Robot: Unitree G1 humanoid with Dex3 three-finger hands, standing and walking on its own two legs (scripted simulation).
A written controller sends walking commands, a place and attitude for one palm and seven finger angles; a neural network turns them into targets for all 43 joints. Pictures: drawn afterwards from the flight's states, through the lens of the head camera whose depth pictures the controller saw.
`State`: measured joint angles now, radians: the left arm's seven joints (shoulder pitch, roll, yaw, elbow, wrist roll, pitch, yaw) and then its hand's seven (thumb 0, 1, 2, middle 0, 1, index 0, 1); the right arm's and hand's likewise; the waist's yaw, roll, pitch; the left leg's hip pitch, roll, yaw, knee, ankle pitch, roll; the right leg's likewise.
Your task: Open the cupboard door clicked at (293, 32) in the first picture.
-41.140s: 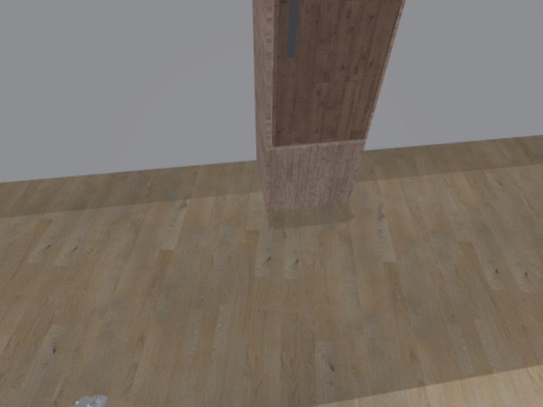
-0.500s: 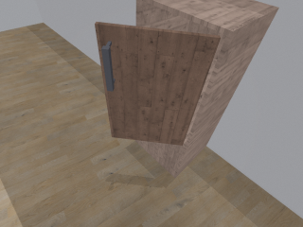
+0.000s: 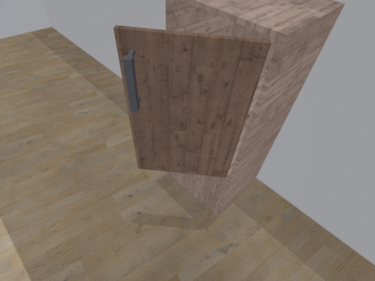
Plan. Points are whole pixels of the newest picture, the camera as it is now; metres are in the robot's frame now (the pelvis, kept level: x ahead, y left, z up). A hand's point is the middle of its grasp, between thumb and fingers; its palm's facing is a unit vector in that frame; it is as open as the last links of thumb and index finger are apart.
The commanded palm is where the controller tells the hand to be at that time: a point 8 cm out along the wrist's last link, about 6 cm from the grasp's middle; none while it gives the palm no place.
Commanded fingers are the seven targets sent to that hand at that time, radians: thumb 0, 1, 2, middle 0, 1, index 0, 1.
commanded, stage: look again from close up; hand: left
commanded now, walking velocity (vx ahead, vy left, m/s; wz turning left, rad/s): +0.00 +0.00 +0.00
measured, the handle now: (133, 81) +0.58 +0.20 +0.11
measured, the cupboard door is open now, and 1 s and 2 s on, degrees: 40 40 40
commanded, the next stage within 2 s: come to a stop and stand still in 0.10 s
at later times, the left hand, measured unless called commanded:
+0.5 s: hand out of the picture +0.00 +0.16 -0.18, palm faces +0.04 -0.98 -0.19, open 7.4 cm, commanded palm none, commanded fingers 0.00 0.90 0.90 -0.20 -0.30 -0.20 -0.30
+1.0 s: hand out of the picture +0.00 +0.15 -0.18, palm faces +0.04 -0.99 -0.15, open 7.3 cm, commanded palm none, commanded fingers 0.00 0.90 0.90 -0.20 -0.30 -0.20 -0.30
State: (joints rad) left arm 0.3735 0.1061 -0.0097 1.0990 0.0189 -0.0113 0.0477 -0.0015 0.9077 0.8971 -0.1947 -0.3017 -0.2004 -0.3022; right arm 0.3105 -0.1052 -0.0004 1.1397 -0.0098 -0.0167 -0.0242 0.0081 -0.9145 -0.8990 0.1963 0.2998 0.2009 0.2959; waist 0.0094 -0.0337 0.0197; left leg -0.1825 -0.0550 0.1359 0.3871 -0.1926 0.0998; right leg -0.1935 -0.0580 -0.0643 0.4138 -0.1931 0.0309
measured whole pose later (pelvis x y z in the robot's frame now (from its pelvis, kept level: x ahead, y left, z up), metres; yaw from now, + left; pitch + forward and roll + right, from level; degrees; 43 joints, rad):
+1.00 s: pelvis +0.00 -0.02 +0.00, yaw +1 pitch -2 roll -1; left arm 0.32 0.16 -0.02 1.07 0.01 -0.01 0.04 0.00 0.91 0.90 -0.20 -0.30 -0.20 -0.30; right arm 0.27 -0.15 0.01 1.11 -0.01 -0.01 -0.01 0.01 -0.92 -0.90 0.20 0.30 0.20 0.30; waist 0.01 -0.03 0.01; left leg -0.19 -0.03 0.11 0.42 -0.21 0.08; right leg -0.18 -0.04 -0.09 0.42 -0.21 0.01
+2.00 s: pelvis -0.01 +0.00 -0.02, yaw +5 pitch +1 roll +0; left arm 0.53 0.22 -0.01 0.09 -0.16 -0.08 0.14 0.06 0.91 0.87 -0.20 -0.35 -0.20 -0.35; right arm 0.39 -0.26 0.01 0.81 0.04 -0.30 -0.05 0.03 -0.93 -0.90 0.20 0.30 0.20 0.30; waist -0.05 0.03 -0.05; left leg -0.36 -0.09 0.07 0.62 -0.29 0.08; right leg -0.36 -0.04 -0.06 0.66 -0.31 -0.01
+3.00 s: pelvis +0.02 -0.02 -0.03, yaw +5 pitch +5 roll -2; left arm 0.20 0.39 0.35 0.08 -0.38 -0.20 -0.45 -0.01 -0.30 0.38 -0.28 -1.07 -0.29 -1.08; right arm 0.26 -0.29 0.02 0.58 0.07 -0.27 -0.09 0.02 -0.91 -0.90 0.20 0.30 0.20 0.30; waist 0.01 0.02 -0.06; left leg -0.45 -0.02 0.04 0.74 -0.38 0.07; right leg -0.40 0.03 -0.09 0.69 -0.37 -0.04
